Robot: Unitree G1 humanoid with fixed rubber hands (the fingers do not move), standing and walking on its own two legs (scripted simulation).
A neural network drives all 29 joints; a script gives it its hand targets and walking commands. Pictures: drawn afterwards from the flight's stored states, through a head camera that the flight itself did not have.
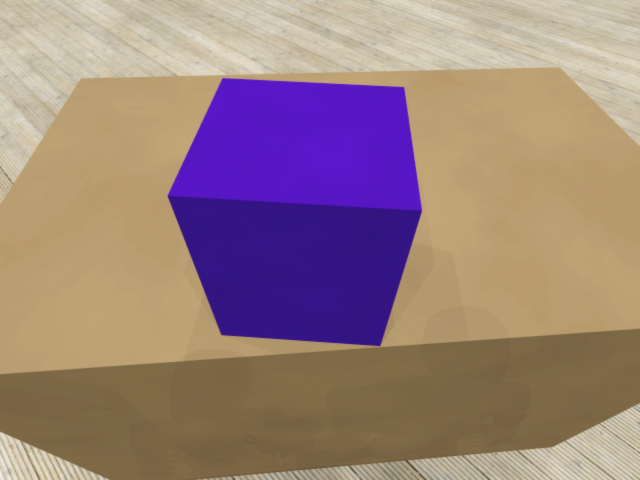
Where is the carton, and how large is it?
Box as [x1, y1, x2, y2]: [168, 78, 421, 345]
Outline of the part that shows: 222,78 168,194 170,203 221,334 380,345 421,212 403,87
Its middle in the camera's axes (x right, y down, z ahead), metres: -0.02 -0.03 +0.48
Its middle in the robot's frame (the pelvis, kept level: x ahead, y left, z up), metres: +0.39 +0.02 +0.13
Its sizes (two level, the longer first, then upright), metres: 0.210 0.200 0.250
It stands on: a pedestal, 0.77 m high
